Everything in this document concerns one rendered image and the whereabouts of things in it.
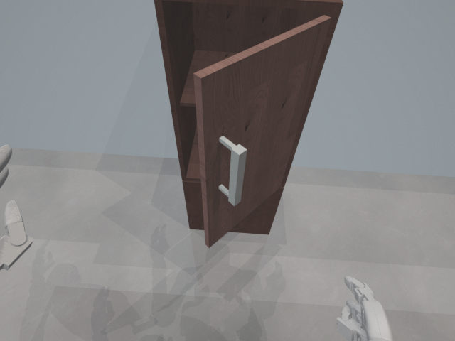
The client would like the right robot hand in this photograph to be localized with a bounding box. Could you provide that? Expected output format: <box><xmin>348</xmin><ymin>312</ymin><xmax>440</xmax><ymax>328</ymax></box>
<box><xmin>337</xmin><ymin>276</ymin><xmax>394</xmax><ymax>341</ymax></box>

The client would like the cupboard door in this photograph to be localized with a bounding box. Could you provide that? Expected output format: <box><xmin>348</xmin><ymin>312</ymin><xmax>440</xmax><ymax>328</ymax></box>
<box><xmin>193</xmin><ymin>15</ymin><xmax>331</xmax><ymax>248</ymax></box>

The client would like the handle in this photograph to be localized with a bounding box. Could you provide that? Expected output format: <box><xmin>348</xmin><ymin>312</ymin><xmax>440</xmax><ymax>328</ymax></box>
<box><xmin>219</xmin><ymin>136</ymin><xmax>247</xmax><ymax>206</ymax></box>

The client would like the left robot hand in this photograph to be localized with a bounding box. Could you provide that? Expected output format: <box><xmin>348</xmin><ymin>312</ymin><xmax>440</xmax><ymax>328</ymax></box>
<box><xmin>0</xmin><ymin>144</ymin><xmax>33</xmax><ymax>270</ymax></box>

